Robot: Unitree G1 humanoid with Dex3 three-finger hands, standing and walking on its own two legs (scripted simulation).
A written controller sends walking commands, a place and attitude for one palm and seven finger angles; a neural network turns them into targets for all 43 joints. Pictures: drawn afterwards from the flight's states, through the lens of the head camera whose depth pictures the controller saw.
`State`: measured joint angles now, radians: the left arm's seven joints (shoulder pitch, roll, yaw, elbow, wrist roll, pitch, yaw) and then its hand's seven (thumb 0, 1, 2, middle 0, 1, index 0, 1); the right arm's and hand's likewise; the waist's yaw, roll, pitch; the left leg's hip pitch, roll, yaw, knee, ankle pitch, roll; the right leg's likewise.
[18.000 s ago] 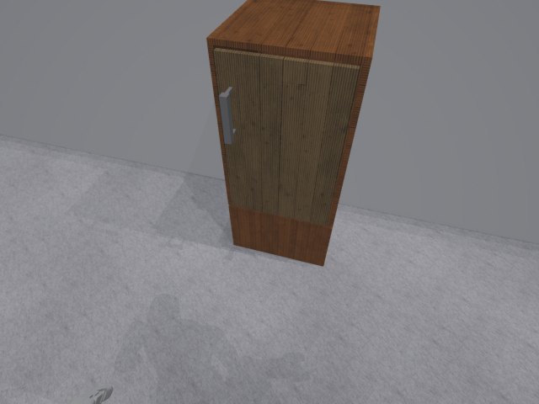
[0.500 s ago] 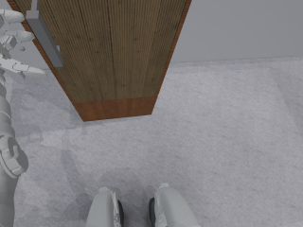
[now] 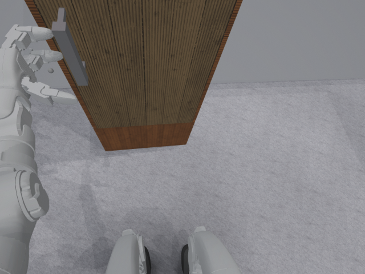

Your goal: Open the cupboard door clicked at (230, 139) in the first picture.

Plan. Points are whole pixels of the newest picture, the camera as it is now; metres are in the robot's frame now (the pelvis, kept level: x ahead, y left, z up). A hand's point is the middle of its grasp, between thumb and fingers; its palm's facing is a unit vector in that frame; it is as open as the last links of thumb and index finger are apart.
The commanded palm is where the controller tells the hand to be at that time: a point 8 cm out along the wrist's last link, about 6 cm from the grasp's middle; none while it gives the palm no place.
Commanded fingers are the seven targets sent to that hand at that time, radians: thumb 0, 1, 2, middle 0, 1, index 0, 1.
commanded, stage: move the hooked fingers beside the handle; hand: left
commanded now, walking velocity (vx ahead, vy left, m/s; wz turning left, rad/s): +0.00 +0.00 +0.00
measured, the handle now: (73, 50) +0.58 +0.19 +0.06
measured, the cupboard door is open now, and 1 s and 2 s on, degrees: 0 0 1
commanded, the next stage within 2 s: slide the fingers in behind the handle in 0.14 s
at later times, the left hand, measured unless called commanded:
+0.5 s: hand (60, 68) +0.53 +0.21 +0.06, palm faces +0.01 -1.00 -0.03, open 13.9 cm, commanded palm +0.50 +0.24 +0.06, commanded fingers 0.00 -0.50 0.30 -0.30 -1.20 -0.30 -1.20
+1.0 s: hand (80, 68) +0.53 +0.17 +0.06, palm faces +0.02 -1.00 -0.02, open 14.0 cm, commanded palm +0.50 +0.21 +0.06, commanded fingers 0.00 -0.50 0.30 -0.30 -1.20 -0.30 -1.20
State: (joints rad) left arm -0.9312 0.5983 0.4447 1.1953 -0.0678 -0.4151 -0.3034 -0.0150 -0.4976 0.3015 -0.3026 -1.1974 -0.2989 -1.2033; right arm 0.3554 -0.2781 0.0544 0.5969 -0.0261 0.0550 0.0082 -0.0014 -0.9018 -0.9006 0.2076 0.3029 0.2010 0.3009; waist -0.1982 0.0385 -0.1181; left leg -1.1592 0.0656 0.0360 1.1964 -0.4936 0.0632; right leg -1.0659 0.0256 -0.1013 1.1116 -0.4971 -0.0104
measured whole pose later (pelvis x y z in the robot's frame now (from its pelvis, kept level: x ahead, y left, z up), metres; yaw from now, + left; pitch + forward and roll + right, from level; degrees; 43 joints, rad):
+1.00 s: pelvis +0.00 -0.01 +0.00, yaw +0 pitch +26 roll -4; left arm -0.93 0.49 0.40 1.16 -0.07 -0.41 -0.21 -0.02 -0.50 0.30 -0.30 -1.20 -0.30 -1.20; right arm 0.37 -0.26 0.04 0.63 -0.03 0.06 0.03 0.00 -0.90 -0.90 0.21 0.30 0.20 0.30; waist -0.19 0.05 -0.13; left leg -1.15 0.07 0.04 1.19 -0.50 0.04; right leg -1.07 0.03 -0.10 1.13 -0.51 -0.03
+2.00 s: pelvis +0.01 -0.01 +0.00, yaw +2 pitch +25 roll -4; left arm -0.94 0.41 0.29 1.18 -0.08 -0.47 -0.10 -0.02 -0.49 0.30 -0.30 -1.20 -0.26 -1.20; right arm 0.37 -0.25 0.03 0.66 -0.05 0.06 0.05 0.00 -0.90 -0.90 0.21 0.30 0.20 0.30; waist -0.17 0.05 -0.14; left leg -1.14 0.05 0.02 1.19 -0.50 0.05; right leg -1.05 0.01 -0.11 1.13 -0.52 -0.02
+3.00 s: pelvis +0.02 -0.01 +0.01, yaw +0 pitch +25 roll -3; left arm -0.80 0.41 0.34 1.07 -0.10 -0.45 -0.16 0.00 0.75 0.78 -0.39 -1.35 -0.35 -1.35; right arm 0.38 -0.25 0.02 0.61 -0.02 0.09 0.04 0.00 -0.90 -0.90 0.21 0.30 0.20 0.30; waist -0.17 0.05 -0.14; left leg -1.08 0.06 0.05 1.15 -0.50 0.04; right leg -1.01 0.03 -0.08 1.09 -0.52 -0.03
